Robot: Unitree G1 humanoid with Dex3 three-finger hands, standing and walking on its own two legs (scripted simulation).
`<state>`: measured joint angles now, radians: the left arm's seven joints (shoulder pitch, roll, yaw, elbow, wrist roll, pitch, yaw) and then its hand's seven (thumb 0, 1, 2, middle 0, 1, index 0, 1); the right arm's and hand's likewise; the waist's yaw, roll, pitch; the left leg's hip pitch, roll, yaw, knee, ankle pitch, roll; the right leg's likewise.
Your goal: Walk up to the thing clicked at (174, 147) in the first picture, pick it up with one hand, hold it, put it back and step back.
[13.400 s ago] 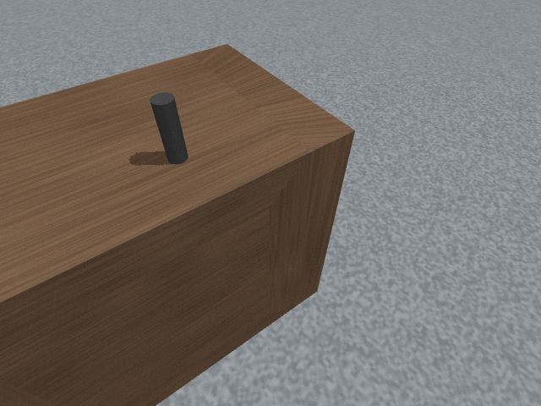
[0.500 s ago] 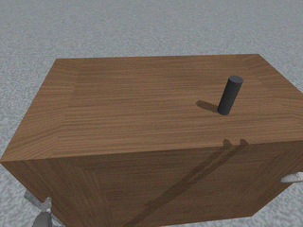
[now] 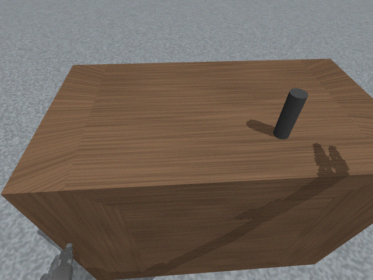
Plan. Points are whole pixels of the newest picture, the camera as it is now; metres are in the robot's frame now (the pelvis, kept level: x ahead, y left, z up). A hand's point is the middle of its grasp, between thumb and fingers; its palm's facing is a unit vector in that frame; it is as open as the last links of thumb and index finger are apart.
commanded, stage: go down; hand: right
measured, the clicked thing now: (289, 115) +0.49 -0.28 +0.09
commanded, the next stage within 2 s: none
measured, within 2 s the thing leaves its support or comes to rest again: neither
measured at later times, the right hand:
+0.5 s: hand out of the picture +0.33 -0.42 +0.20, palm faces +0.31 +0.95 +0.02, open 17.4 cm
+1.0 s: hand out of the picture +0.35 -0.44 +0.20, palm faces +0.33 +0.94 +0.02, open 17.5 cm
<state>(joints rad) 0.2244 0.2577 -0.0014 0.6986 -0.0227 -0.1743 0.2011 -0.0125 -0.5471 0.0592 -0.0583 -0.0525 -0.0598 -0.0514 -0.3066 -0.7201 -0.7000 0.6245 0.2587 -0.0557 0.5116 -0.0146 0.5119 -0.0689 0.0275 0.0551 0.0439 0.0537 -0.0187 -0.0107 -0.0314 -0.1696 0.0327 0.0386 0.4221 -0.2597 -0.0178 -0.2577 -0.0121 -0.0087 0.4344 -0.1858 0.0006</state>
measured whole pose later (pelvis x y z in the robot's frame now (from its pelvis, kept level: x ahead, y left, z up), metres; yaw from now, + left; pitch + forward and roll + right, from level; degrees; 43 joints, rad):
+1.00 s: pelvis +0.02 -0.01 -0.01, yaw +0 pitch +8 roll +2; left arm 0.22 0.26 -0.08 0.66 -0.01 -0.18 0.24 -0.01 -0.57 0.09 -0.06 -0.06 -0.06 -0.06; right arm -0.59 -1.00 -0.74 1.05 0.20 0.05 0.62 -0.02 0.55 -0.08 0.02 0.06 0.04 0.05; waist 0.04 0.00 -0.08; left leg -0.30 0.02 0.05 0.47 -0.30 -0.02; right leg -0.43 -0.03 0.00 0.56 -0.27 0.00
